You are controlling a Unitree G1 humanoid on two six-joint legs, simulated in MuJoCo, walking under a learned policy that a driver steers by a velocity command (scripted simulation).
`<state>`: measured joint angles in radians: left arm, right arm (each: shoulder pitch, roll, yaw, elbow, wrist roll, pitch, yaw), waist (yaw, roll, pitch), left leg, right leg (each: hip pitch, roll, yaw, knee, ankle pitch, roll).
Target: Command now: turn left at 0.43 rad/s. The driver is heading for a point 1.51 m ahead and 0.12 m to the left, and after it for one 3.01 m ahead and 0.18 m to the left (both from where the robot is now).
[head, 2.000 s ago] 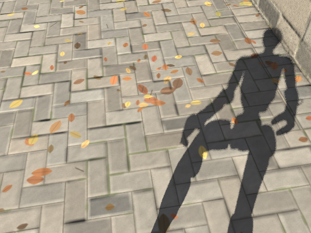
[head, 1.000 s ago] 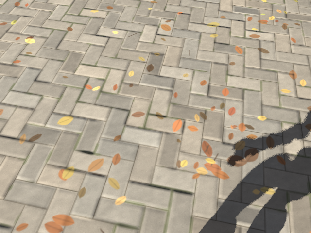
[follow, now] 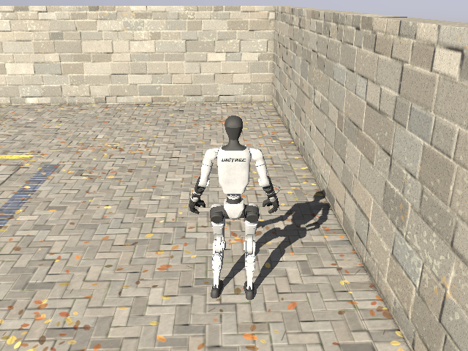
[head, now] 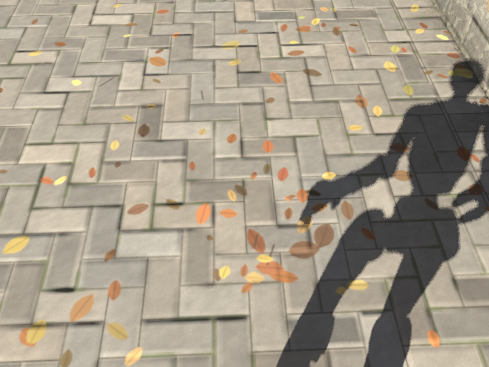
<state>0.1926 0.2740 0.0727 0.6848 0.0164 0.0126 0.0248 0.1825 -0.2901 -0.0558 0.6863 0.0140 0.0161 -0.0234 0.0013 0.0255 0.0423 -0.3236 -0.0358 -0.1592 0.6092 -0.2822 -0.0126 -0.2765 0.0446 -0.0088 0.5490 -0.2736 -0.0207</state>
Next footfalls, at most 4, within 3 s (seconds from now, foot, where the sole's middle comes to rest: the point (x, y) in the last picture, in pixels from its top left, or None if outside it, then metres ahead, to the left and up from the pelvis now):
0.30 left None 0.02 0.15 -0.77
0.86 right None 0.12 -0.07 -0.77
1.30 left None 0.47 0.15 -0.77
1.74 right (301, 309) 0.65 -0.13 -0.77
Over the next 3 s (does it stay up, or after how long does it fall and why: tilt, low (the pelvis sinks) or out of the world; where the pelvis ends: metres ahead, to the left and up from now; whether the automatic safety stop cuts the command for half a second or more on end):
stays up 1.06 0.13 0.01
